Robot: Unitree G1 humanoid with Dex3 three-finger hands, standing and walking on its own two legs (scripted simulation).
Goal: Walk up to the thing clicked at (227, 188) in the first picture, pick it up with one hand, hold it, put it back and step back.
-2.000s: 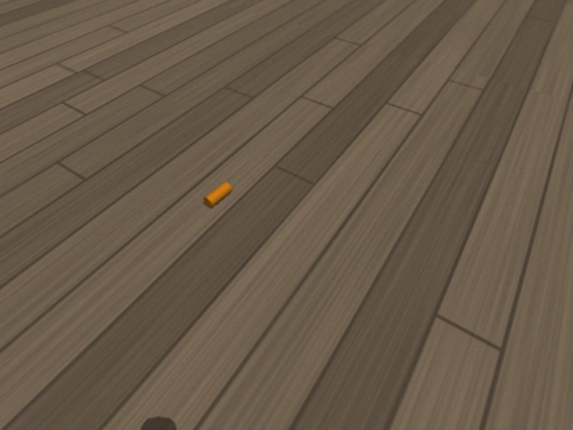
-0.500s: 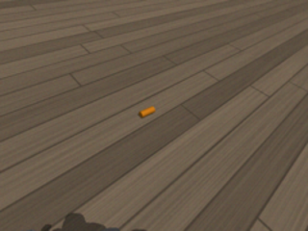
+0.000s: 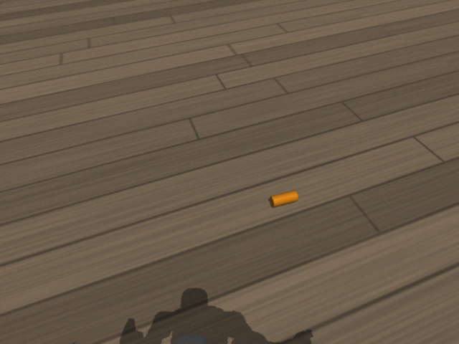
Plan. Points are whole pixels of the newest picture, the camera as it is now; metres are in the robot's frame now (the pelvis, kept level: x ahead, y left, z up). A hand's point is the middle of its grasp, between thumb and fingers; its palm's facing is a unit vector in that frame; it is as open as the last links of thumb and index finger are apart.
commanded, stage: walk up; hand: left
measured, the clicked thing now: (283, 198) +0.93 -0.17 -0.73
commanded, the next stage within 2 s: none
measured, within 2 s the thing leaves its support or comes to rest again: neither
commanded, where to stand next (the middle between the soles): +0.71 -0.54 m, yaw +22 degrees
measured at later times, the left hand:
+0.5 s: hand (174, 306) +0.22 +0.16 -0.16, palm faces +0.09 -0.96 -0.28, open 7.4 cm
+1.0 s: hand (260, 271) +0.30 -0.02 -0.14, palm faces +0.25 -0.89 -0.37, open 7.4 cm
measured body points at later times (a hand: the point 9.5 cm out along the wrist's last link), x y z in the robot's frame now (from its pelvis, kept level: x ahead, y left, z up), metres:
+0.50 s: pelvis +0.18 -0.12 -0.01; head +0.19 -0.07 +0.44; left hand +0.21 +0.21 -0.14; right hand +0.29 -0.44 -0.07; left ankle +0.22 +0.02 -0.73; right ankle +0.25 -0.30 -0.67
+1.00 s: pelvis +0.36 -0.30 +0.00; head +0.39 -0.28 +0.45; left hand +0.28 +0.02 -0.11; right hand +0.52 -0.60 -0.10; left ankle +0.42 -0.18 -0.69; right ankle +0.35 -0.37 -0.73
